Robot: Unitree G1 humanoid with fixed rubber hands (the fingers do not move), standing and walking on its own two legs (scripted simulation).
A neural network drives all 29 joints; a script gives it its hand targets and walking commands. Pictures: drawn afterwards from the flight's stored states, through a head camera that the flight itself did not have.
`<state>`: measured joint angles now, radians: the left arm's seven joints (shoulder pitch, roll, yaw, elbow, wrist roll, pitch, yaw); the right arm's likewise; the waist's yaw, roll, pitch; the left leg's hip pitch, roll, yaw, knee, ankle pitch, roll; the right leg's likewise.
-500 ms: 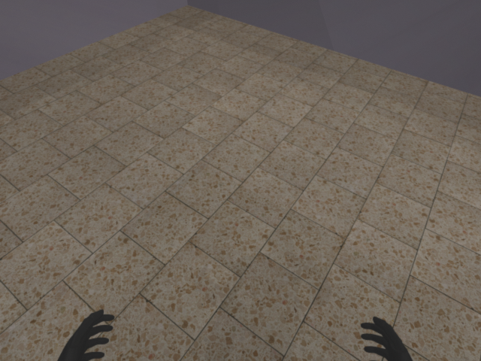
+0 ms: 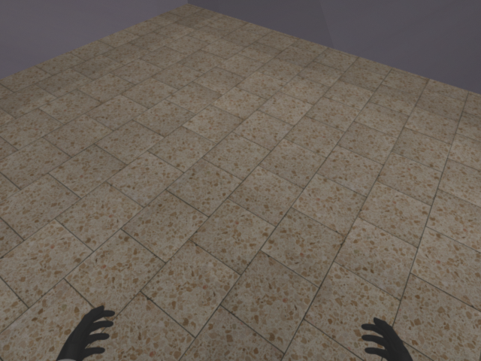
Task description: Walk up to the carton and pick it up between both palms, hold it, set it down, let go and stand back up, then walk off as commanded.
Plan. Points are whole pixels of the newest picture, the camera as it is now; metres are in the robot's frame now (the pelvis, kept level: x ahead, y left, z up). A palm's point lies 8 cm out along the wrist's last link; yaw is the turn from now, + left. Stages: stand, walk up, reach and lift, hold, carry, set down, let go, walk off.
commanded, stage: stand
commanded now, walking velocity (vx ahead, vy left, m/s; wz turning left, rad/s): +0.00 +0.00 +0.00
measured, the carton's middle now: out of the picture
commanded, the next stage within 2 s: none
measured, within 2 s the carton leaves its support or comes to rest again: neither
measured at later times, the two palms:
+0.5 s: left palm out of the picture +0.14 +0.27 -0.07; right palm out of the picture +0.12 -0.27 -0.09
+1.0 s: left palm (74, 357) +0.15 +0.26 -0.07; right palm out of the picture +0.13 -0.27 -0.09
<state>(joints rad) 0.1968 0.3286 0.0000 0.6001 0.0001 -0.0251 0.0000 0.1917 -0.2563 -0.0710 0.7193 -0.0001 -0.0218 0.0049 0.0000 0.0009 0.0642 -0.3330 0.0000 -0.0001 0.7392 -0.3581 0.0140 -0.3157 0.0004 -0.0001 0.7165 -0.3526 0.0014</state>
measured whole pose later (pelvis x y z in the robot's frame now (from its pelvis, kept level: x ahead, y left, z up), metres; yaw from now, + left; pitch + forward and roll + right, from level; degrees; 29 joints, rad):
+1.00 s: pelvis +0.00 +0.00 +0.00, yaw +0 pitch -3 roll +0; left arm 0.18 0.33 0.00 0.60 0.00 -0.03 0.00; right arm 0.17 -0.26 -0.06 0.75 0.00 -0.02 0.01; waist 0.00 0.00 0.09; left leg -0.33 0.00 0.00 0.73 -0.35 0.01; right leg -0.32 0.00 0.00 0.72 -0.35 0.00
